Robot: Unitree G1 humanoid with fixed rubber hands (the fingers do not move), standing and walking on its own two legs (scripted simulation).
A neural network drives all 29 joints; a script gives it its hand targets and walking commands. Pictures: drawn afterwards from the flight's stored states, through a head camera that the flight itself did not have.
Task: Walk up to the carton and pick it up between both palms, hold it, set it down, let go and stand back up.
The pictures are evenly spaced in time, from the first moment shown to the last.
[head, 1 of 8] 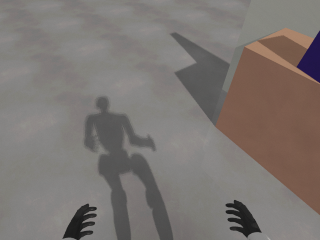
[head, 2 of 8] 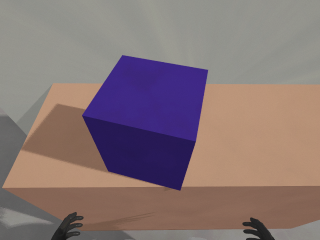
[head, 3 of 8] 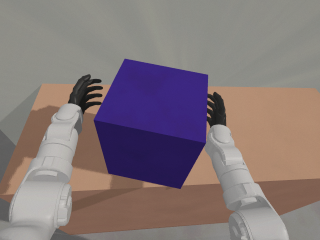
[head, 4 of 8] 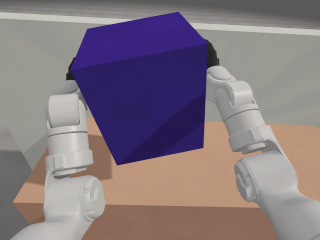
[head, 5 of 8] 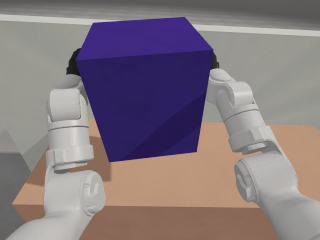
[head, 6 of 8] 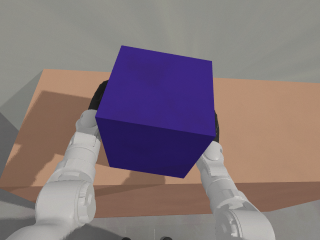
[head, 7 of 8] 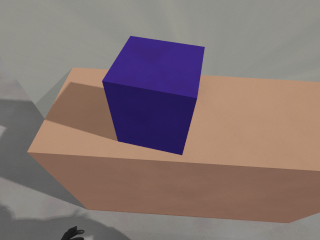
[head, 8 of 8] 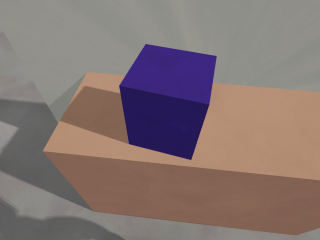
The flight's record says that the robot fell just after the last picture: no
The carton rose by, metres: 0.23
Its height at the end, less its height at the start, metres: +0.00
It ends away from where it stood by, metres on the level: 0.03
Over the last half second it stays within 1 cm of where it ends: yes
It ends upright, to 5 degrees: yes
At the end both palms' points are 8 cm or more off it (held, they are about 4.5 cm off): yes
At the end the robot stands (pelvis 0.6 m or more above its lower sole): yes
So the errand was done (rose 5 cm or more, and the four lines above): yes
